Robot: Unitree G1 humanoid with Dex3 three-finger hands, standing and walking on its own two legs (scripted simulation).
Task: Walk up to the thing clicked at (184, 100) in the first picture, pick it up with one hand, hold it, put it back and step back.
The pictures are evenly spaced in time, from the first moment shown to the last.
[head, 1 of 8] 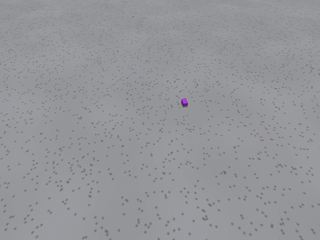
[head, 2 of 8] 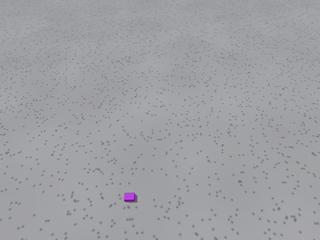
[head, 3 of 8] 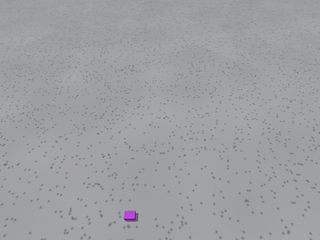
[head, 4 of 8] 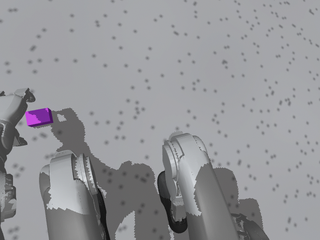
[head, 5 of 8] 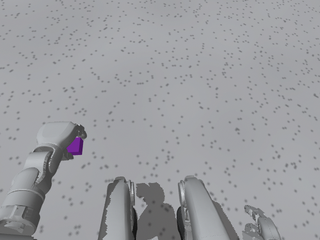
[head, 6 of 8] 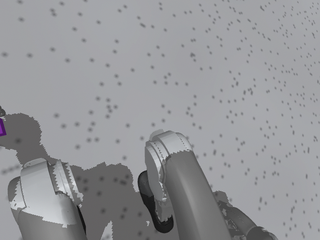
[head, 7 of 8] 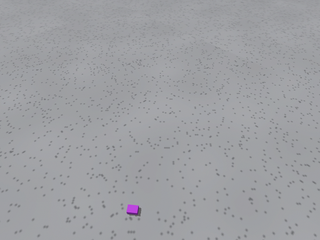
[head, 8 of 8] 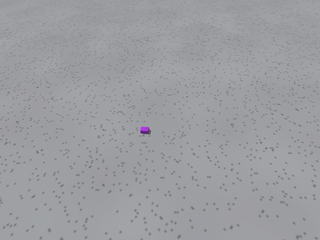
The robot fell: no
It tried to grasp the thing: yes
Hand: left
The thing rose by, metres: 0.69
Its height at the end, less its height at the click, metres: +0.00
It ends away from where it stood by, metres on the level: 0.01
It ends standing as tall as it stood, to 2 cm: yes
